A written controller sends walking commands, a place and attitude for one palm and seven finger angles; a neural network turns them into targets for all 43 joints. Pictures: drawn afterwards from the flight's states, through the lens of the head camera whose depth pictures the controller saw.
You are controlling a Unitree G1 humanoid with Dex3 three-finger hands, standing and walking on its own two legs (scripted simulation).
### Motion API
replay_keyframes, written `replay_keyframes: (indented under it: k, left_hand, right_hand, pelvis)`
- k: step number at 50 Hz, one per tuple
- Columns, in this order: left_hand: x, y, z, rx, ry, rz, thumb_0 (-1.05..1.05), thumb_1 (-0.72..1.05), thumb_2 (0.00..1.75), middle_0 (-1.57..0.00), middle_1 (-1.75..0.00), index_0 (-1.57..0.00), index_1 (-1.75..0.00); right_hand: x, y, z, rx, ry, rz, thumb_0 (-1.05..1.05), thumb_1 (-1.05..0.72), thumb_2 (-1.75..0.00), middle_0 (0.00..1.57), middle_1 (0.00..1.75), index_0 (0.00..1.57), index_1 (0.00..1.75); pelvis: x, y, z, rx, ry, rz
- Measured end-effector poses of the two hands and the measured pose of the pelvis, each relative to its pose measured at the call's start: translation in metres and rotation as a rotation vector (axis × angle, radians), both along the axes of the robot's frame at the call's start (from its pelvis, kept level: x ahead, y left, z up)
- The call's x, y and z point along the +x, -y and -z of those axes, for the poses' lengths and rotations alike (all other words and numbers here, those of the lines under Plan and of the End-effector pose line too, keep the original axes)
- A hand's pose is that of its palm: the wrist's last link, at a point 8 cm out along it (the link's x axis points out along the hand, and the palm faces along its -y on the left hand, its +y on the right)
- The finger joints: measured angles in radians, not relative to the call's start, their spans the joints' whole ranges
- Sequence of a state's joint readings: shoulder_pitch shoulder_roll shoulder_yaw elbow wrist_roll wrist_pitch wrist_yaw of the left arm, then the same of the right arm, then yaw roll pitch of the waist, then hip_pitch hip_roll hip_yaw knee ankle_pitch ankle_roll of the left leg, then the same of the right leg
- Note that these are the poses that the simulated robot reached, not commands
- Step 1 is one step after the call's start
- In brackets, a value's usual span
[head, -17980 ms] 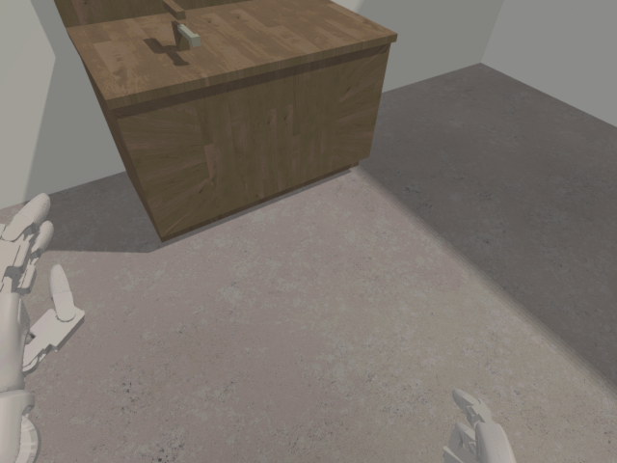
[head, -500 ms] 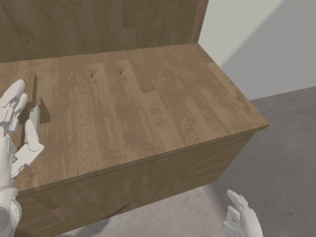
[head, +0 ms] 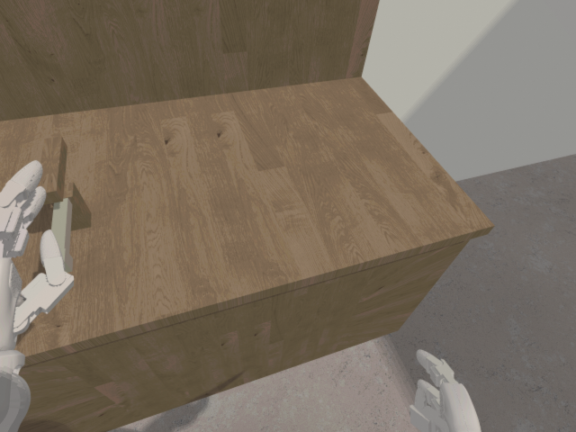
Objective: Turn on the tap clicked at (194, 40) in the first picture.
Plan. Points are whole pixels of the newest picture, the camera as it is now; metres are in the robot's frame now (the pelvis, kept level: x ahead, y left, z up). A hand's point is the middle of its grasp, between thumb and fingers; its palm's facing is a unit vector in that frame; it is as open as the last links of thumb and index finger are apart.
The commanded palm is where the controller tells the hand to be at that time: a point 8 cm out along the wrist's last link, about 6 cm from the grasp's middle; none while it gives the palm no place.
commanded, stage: look again from close up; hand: left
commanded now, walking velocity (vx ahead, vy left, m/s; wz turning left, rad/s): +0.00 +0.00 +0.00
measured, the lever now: (58, 262) +0.32 +0.38 +0.01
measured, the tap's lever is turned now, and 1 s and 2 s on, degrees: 0 0 0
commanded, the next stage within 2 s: turn the palm inward beside the body in 0.02 s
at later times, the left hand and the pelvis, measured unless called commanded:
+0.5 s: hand (84, 343) +0.17 +0.22 +0.13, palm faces +0.46 -0.82 -0.32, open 7.5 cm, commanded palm +0.14 +0.27 +0.16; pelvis -0.03 -0.06 -0.02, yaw +3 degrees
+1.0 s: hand (97, 314) +0.20 +0.22 +0.13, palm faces +0.52 -0.81 -0.25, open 7.4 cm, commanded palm +0.15 +0.25 +0.15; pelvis +0.01 -0.07 -0.02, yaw +2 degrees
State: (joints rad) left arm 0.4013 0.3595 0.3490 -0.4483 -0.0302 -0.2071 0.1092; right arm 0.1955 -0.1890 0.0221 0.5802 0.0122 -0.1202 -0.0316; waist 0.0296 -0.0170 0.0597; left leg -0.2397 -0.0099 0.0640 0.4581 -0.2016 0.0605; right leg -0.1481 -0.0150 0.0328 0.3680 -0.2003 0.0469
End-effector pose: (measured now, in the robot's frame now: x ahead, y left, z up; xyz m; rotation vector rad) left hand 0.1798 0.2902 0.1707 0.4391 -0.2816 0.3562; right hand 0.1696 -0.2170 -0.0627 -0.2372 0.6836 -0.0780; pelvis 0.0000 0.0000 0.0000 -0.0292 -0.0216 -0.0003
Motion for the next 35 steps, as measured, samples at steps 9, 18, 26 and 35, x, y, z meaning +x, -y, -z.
replay_keyframes:
  k: [9, 18, 26, 35]
  left_hand:
    - [0.013, -0.005, -0.029, 0.190, 0.049, -0.001, 0.02, 0.88, 0.90, -0.22, -0.31, -0.21, -0.30]
    - [-0.005, 0.002, -0.003, -0.101, -0.156, -0.042, 0.01, 0.89, 0.90, -0.20, -0.30, -0.20, -0.30]
    - [-0.058, 0.031, 0.026, -0.083, -0.025, -0.145, 0.02, 0.88, 0.90, -0.22, -0.31, -0.21, -0.30]
    - [-0.042, 0.028, 0.011, -0.111, -0.055, -0.209, 0.02, 0.89, 0.90, -0.20, -0.30, -0.20, -0.30]
  right_hand:
    - [-0.004, 0.005, 0.007, -0.051, -0.024, -0.094, 0.01, -0.91, -0.90, 0.20, 0.30, 0.20, 0.30]
    - [-0.002, 0.030, 0.013, 0.032, 0.046, -0.077, 0.01, -0.90, -0.90, 0.20, 0.30, 0.20, 0.30]
    - [-0.003, 0.055, 0.022, -0.032, 0.046, -0.123, 0.01, -0.91, -0.90, 0.20, 0.30, 0.20, 0.30]
    - [-0.002, 0.069, 0.046, -0.005, 0.030, -0.096, 0.01, -0.91, -0.90, 0.20, 0.30, 0.20, 0.30]
  pelvis:
    - [-0.005, 0.011, 0.003, 0.007, 0.000, -0.039]
    - [-0.014, 0.029, 0.007, 0.026, 0.022, -0.013]
    - [-0.034, 0.063, 0.021, 0.026, 0.019, -0.059]
    - [-0.038, 0.082, 0.029, 0.011, 0.042, -0.075]
